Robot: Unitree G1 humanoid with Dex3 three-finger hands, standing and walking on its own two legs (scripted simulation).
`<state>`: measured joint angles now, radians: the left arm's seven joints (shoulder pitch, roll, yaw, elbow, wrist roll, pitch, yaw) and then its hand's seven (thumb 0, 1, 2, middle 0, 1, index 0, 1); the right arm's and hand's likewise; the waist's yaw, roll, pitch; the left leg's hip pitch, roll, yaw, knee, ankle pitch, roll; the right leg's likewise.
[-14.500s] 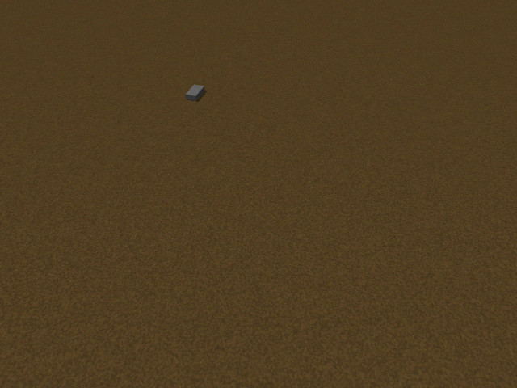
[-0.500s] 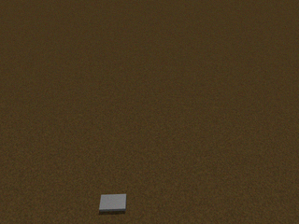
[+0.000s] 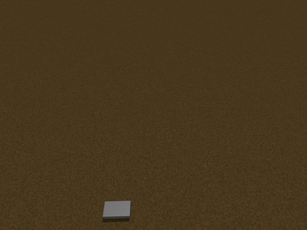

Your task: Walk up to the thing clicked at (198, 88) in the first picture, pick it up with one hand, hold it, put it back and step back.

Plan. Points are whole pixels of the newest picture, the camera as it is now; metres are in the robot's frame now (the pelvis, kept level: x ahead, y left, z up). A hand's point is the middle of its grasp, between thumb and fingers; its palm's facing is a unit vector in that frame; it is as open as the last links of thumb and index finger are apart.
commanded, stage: walk up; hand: left
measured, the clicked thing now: (117, 209) +0.41 +0.25 -0.76
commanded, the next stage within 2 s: stand in 0.26 s
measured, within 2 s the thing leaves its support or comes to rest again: neither
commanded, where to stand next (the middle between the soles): +0.03 +0.00 m, yaw +1 degrees
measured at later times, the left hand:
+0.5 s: hand out of the picture +0.10 +0.25 -0.16, palm faces -0.02 -0.94 -0.33, open 7.4 cm
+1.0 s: hand out of the picture +0.10 +0.25 -0.16, palm faces -0.02 -0.94 -0.34, open 7.4 cm
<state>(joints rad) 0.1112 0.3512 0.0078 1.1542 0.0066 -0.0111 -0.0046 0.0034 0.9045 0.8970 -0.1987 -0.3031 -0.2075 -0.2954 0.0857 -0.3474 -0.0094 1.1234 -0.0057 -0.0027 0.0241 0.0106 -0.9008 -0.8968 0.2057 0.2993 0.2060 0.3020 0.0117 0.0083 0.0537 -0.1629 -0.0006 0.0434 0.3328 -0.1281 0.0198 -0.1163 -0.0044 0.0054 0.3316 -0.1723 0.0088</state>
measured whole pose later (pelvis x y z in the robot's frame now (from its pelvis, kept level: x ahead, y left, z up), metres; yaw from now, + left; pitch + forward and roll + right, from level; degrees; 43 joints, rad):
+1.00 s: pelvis +0.03 +0.00 +0.00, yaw +0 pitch -2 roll +0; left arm 0.11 0.35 0.00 1.13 0.01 -0.01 0.00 0.00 0.90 0.90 -0.20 -0.30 -0.21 -0.30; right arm 0.09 -0.35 0.00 1.15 -0.01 -0.01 0.01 0.01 -0.90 -0.90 0.21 0.30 0.21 0.30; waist 0.00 0.00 0.04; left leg -0.12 0.00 0.04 0.31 -0.15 0.02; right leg -0.07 -0.01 0.00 0.29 -0.19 0.01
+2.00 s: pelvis +0.03 +0.00 +0.00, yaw +0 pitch -2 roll +0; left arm 0.13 0.35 0.00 1.12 0.01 -0.01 0.00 0.00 0.90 0.90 -0.20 -0.30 -0.21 -0.30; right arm 0.11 -0.35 0.00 1.14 -0.01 -0.01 0.01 0.01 -0.90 -0.90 0.21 0.30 0.21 0.30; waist 0.00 0.00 0.04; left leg -0.11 -0.01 0.03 0.31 -0.15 0.02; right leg -0.06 -0.01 0.00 0.30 -0.20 0.01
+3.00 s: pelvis +0.03 +0.00 +0.00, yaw +1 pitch -1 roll +0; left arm 0.14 0.35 0.00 1.10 0.00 -0.01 0.01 0.00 0.89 0.90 -0.20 -0.31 -0.21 -0.30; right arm 0.12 -0.35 0.01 1.10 0.01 -0.01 0.00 0.01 -0.90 -0.90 0.21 0.30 0.21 0.30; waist 0.00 0.00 0.04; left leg -0.14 -0.01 0.03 0.32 -0.16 0.02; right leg -0.08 -0.01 -0.01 0.31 -0.20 0.01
